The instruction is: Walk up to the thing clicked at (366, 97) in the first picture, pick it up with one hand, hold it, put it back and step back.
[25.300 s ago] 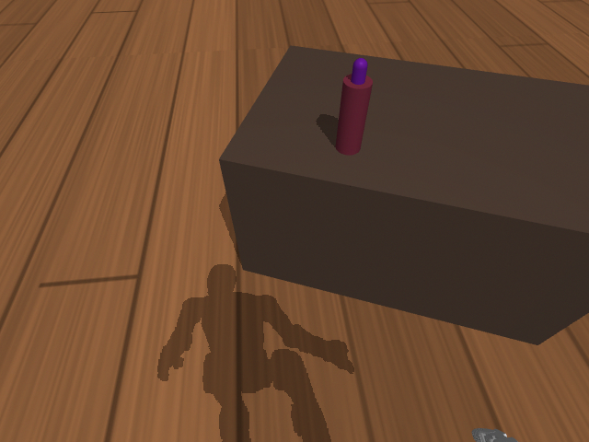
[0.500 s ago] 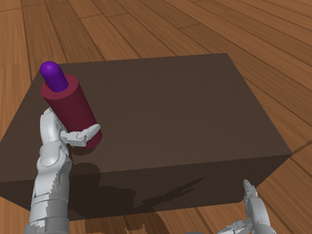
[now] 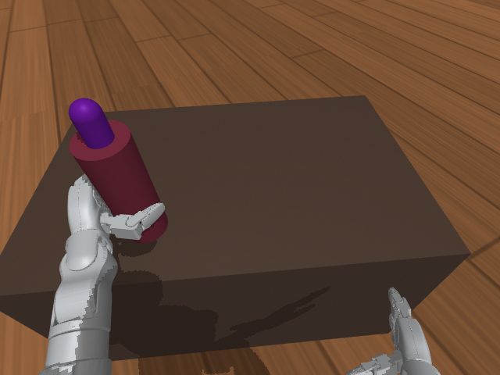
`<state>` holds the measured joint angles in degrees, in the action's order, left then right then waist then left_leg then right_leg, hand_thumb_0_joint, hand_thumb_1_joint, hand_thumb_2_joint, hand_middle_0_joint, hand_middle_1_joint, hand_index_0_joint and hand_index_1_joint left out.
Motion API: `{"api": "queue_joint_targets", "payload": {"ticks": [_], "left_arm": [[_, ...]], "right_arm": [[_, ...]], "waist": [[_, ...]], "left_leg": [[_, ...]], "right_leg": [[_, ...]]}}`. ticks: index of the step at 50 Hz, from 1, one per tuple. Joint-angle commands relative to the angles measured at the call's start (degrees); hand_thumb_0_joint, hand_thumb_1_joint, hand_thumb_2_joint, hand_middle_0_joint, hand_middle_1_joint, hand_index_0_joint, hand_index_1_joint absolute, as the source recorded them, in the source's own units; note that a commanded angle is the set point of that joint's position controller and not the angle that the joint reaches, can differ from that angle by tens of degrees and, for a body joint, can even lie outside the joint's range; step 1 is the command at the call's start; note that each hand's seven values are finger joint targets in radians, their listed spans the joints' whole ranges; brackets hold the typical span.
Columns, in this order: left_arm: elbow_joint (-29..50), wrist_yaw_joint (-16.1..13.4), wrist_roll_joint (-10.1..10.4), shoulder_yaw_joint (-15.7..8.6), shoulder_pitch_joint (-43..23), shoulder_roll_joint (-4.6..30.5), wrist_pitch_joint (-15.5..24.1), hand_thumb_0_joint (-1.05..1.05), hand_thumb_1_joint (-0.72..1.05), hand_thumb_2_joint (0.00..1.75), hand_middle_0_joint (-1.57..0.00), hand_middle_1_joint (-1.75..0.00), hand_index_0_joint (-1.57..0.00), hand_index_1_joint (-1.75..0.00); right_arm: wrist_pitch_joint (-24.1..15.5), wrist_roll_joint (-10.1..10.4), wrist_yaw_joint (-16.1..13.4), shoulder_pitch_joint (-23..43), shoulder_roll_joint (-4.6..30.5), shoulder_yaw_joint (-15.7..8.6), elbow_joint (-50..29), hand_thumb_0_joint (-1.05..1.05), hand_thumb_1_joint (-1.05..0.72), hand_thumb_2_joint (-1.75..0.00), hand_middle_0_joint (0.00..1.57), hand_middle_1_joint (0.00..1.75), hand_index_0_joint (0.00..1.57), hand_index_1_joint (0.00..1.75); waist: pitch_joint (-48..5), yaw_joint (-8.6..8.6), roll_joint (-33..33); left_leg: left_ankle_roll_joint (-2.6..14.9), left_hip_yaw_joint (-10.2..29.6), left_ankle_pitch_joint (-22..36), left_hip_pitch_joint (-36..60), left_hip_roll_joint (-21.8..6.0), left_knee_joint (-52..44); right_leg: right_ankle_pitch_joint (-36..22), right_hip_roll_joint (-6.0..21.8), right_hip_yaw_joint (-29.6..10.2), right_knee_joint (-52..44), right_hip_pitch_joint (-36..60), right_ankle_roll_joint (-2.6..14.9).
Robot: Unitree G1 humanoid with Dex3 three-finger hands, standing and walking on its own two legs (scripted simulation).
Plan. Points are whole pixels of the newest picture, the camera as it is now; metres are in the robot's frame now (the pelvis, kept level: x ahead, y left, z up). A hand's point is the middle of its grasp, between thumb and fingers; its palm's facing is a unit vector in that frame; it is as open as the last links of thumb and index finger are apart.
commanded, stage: hold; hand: left
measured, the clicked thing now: (121, 178) +0.33 +0.18 +0.18
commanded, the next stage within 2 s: crouch in 1.80 s
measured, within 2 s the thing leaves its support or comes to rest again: neither
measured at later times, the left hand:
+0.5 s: hand (129, 191) +0.34 +0.18 +0.15, palm faces +0.24 -0.97 +0.03, open 10.1 cm
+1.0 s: hand (130, 185) +0.35 +0.18 +0.15, palm faces +0.24 -0.97 +0.02, open 10.1 cm
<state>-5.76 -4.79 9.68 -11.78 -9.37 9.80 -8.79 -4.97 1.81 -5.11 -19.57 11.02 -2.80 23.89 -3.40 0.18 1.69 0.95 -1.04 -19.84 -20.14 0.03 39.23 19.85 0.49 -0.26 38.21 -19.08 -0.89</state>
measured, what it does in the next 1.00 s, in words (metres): stands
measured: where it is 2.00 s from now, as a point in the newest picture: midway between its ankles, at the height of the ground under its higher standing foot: outside the picture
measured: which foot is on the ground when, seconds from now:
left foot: down 0.00-1.00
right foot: down 0.00-1.00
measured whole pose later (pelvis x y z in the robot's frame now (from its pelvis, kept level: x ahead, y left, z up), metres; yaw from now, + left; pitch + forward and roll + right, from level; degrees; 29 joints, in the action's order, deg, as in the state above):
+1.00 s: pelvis +0.01 +0.00 +0.01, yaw +0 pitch -1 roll -1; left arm -4.8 -4.1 9.9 -12.2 -10.9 9.6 -13.2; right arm -8.7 1.6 -3.7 -17.1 11.3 -3.5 29.9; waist -2.4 0.3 2.1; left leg 0.9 -0.7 -17.4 -14.3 0.2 32.4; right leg 17.3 0.6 0.1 30.9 -12.9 -0.9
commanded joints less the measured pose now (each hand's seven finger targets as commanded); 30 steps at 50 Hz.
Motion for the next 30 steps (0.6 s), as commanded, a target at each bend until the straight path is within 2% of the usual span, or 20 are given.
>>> {"api": "queue_joint_targets", "payload": {"ticks": [1,2,3,4,5,8,12,13,15,16,17,18,19,21,23,24,26,27,29,30], "left_arm": [[19.2,-0.4,0.94,-2.86,-24.21,8.5,5.24,0.0,0.13,1.18,-1.33,-1.45,-1.37,-1.43],[20.02,-0.36,0.81,-2.99,-23.96,8.67,5.09,0.0,0.14,1.19,-1.34,-1.46,-1.39,-1.44],[20.15,-0.39,0.64,-2.02,-25.23,8.04,4.79,0.0,0.15,1.19,-1.33,-1.45,-1.37,-1.43],[19.99,-0.46,0.69,-3.24,-23.83,8.94,4.63,0.0,0.14,1.2,-1.34,-1.46,-1.38,-1.44],[20.27,-0.35,0.52,-2.22,-24.3,8.56,4.42,0.0,0.16,1.2,-1.32,-1.46,-1.37,-1.44],[21.01,-0.44,0.77,-3.3,-24.12,9.0,3.46,0.0,0.18,1.21,-1.34,-1.47,-1.39,-1.45],[21.82,-0.29,1.29,-4.07,-24.1,8.81,2.84,0.0,0.17,1.23,-1.34,-1.48,-1.39,-1.46],[22.38,-0.19,1.18,-3.98,-24.4,9.33,2.72,0.0,0.17,1.22,-1.34,-1.48,-1.39,-1.46],[21.47,-0.12,0.77,-2.69,-23.66,8.14,1.86,0.0,0.17,1.23,-1.33,-1.48,-1.38,-1.46],[21.15,-0.09,1.02,-3.41,-23.41,8.65,1.7,0.0,0.18,1.23,-1.33,-1.48,-1.38,-1.46],[21.91,-0.01,1.26,-4.03,-23.88,8.94,1.88,0.0,0.18,1.23,-1.33,-1.48,-1.37,-1.46],[21.79,0.11,1.38,-3.91,-24.24,8.58,1.68,0.0,0.18,1.24,-1.34,-1.49,-1.39,-1.47],[21.29,0.31,1.18,-2.12,-25.15,7.31,1.34,0.0,0.18,1.25,-1.34,-1.49,-1.39,-1.47],[18.94,0.41,1.31,-3.47,-22.06,8.18,1.11,0.0,0.17,1.25,-1.34,-1.49,-1.38,-1.48],[21.16,0.61,1.28,-3.05,-23.46,8.17,1.44,0.0,0.18,1.24,-1.34,-1.49,-1.38,-1.47],[20.94,0.35,1.18,-3.32,-24.22,8.43,1.21,0.0,0.19,1.24,-1.34,-1.49,-1.39,-1.47],[20.89,0.25,1.06,-2.21,-24.91,7.25,1.45,0.0,0.17,1.23,-1.33,-1.48,-1.38,-1.46],[21.31,0.2,0.94,-2.57,-24.93,7.63,2.01,0.0,0.17,1.24,-1.33,-1.49,-1.38,-1.47],[21.36,-0.28,0.6,-4.76,-24.64,10.06,2.63,0.0,0.19,1.25,-1.33,-1.49,-1.38,-1.47],[22.77,-0.26,0.73,-5.01,-24.88,10.2,2.87,0.0,0.2,1.25,-1.33,-1.5,-1.38,-1.47]], "right_arm": [[-4.09,0.31,-0.3,6.47,6.15,-2.88,-8.67,0.0,0.51,-0.05,0.05,0.05,0.05,0.05],[-4.5,0.22,-0.3,6.77,6.78,-3.23,-10.66,0.0,0.51,-0.05,0.05,0.05,0.05,0.05],[-4.68,0.14,-0.17,7.39,5.84,-2.46,-9.16,0.0,0.51,-0.05,0.05,0.05,0.05,0.05],[-4.64,0.13,-0.23,5.74,6.37,-3.01,-8.64,0.0,0.51,-0.05,0.05,0.05,0.05,0.05],[-4.55,0.12,-0.21,5.03,5.66,-2.73,-7.32,0.0,0.52,-0.05,0.05,0.05,0.05,0.05],[-5.3,0.14,-0.29,7.15,6.73,-3.36,-9.56,0.0,0.51,-0.05,0.05,0.05,0.05,0.05],[-5.76,0.03,-0.21,5.53,6.0,-3.0,-6.59,0.0,0.51,-0.05,0.05,0.05,0.05,0.05],[-5.83,0.07,-0.12,6.42,5.47,-2.68,-6.14,0.0,0.51,-0.05,0.05,0.05,0.05,0.05],[-6.01,0.01,-0.06,6.22,5.59,-2.72,-5.45,0.0,0.51,-0.05,0.05,0.05,0.05,0.05],[-6.04,0.06,0.06,6.47,5.68,-2.67,-4.59,0.0,0.51,-0.05,0.05,0.05,0.05,0.05],[-6.31,0.18,0.15,7.61,5.44,-2.53,-5.71,0.0,0.52,-0.05,0.05,0.05,0.05,0.05],[-6.71,0.13,0.04,9.43,6.05,-2.78,-7.71,0.0,0.51,-0.05,0.05,0.05,0.05,0.05],[-6.69,0.04,0.02,8.24,6.22,-2.79,-6.79,0.0,0.52,-0.05,0.05,0.05,0.05,0.05],[-6.36,0.1,0.07,6.55,6.25,-2.95,-3.63,0.0,0.52,-0.05,0.05,0.05,0.05,0.05],[-6.76,0.09,0.27,8.42,5.52,-2.13,-5.07,0.0,0.52,-0.05,0.05,0.05,0.05,0.05],[-6.99,0.01,0.16,8.95,7.12,-3.59,-5.17,0.0,0.52,-0.05,0.05,0.05,0.05,0.05],[-6.95,0.12,0.35,8.26,5.48,-2.18,-4.66,0.0,0.51,-0.05,0.05,0.05,0.05,0.05],[-7.07,0.15,0.53,9.62,4.83,-1.58,-5.45,0.0,0.52,-0.05,0.05,0.05,0.05,0.05],[-7.02,-0.05,0.26,8.3,6.64,-3.27,-4.78,0.0,0.52,-0.05,0.05,0.05,0.05,0.05],[-6.77,0.0,0.55,7.05,5.02,-1.9,-4.0,0.0,0.52,-0.05,0.05,0.05,0.05,0.05]], "waist": [[-11.46,-0.24,0.48],[-13.55,0.17,-0.01],[-10.85,-0.08,0.97],[-12.55,0.04,1.07],[-11.13,0.27,1.44],[-11.76,0.34,0.15],[-10.68,0.23,-0.39],[-11.45,-0.27,0.78],[-10.04,0.28,0.35],[-8.49,-0.06,-0.08],[-11.06,-0.21,0.3],[-12.24,-0.02,-0.54],[-11.18,0.65,-0.88],[-9.4,0.3,-1.13],[-11.75,-0.21,-0.47],[-10.92,0.1,-0.76],[-11.42,0.31,-0.14],[-11.12,-0.21,-0.14],[-12.97,-0.19,-0.65],[-14.03,-0.68,1.36]], "left_leg": [[-0.72,1.13,13.34,7.45,-0.78,-7.4],[-0.77,1.31,14.58,8.74,-0.94,-7.4],[-0.88,1.4,12.72,7.61,-1.03,-8.09],[-0.96,1.49,14.08,8.78,-1.1,-8.04],[-0.82,1.2,13.33,8.43,-0.85,-8.15],[-0.52,0.77,13.73,8.86,-0.64,-8.22],[-0.28,0.65,12.75,9.18,-0.44,-8.7],[-0.45,0.75,13.51,9.06,-0.47,-8.8],[-0.37,0.66,12.72,9.3,-0.41,-9.21],[-0.37,0.89,11.82,8.51,-0.43,-9.64],[-0.44,0.92,13.34,9.41,-0.48,-9.39],[-0.39,1.01,14.71,10.26,-0.52,-9.25],[-0.4,1.13,14.49,10.51,-0.67,-9.53],[-0.2,0.9,14.89,9.93,-0.34,-9.39],[-0.18,0.74,15.78,10.64,-0.19,-9.17],[-0.17,0.77,15.05,10.38,-0.23,-9.5],[-0.32,0.92,16.12,10.95,-0.37,-9.67],[-0.32,0.91,16.41,10.65,-0.29,-9.51],[-0.36,0.99,18.22,11.5,-0.39,-9.19],[-0.51,0.91,19.43,11.79,-0.29,-8.97]], "right_leg": [[-12.24,-0.94,2.13,-6.33,2.83,1.27],[-13.24,-1.03,2.17,-6.33,3.78,1.25],[-11.56,-1.19,2.3,-6.65,2.77,1.37],[-12.6,-1.13,2.28,-6.6,3.6,1.4],[-12.19,-1.06,2.15,-7.29,2.98,1.37],[-13.1,-0.81,1.85,-8.04,4.41,1.11],[-12.37,-0.72,1.77,-8.97,4.49,0.98],[-12.94,-0.69,1.85,-8.84,5.04,1.13],[-12.4,-0.72,1.82,-9.31,4.41,1.13],[-11.57,-0.78,1.94,-9.58,4.25,1.08],[-12.85,-0.77,1.93,-9.29,5.5,1.2],[-14.01,-0.78,1.95,-9.39,6.05,1.08],[-13.87,-1.01,2.15,-9.47,5.27,1.11],[-14.39,-0.65,1.93,-9.81,4.74,1.04],[-15.31,-0.41,1.82,-9.81,6.07,0.99],[-14.75,-0.51,1.85,-9.97,5.79,0.98],[-15.53,-0.62,1.88,-9.85,5.58,1.11],[-15.67,-0.6,1.93,-9.97,6.32,1.11],[-17.33,-0.65,1.93,-9.5,7.25,1.03],[-18.34,-0.53,1.86,-9.62,7.89,1.17]]}}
